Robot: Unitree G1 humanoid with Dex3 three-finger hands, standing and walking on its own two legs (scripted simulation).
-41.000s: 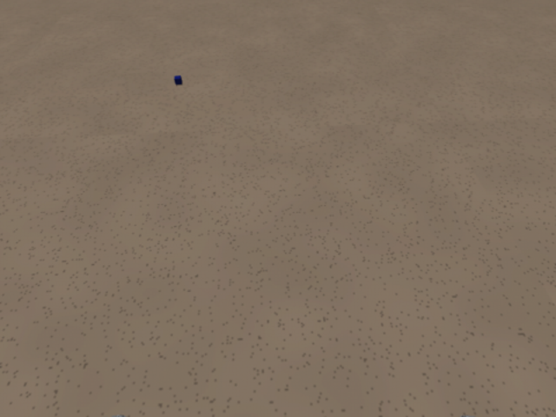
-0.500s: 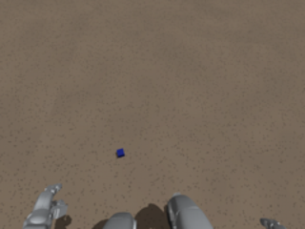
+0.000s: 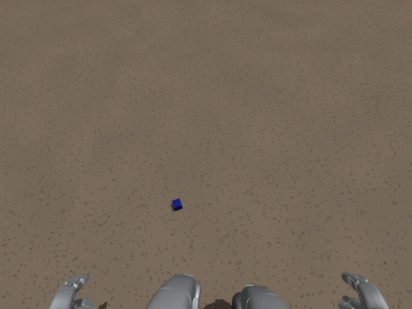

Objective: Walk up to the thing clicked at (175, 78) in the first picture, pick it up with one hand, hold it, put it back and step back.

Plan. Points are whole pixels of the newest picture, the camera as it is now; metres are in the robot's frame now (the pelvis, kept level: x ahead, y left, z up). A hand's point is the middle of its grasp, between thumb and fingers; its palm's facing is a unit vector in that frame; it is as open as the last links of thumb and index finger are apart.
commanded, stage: step back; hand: left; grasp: from above
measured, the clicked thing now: (177, 204) +0.57 +0.20 -0.75
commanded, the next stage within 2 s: none
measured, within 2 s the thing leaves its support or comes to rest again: neither
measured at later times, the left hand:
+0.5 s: hand out of the picture -0.06 +0.29 -0.16, palm faces +0.00 -0.93 -0.36, open 7.4 cm
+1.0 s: hand out of the picture -0.17 +0.25 -0.15, palm faces +0.04 -0.92 -0.39, open 7.4 cm
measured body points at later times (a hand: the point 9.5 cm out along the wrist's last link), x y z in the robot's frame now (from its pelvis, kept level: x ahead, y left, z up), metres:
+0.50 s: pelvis -0.14 +0.01 +0.00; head -0.08 +0.05 +0.44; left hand -0.06 +0.34 -0.13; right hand -0.02 -0.30 -0.09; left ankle -0.09 +0.14 -0.73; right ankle -0.20 -0.16 -0.65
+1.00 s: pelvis -0.32 -0.03 -0.02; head -0.26 +0.00 +0.42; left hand -0.17 +0.30 -0.12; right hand -0.25 -0.34 -0.13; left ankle -0.34 +0.08 -0.74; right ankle -0.22 -0.15 -0.73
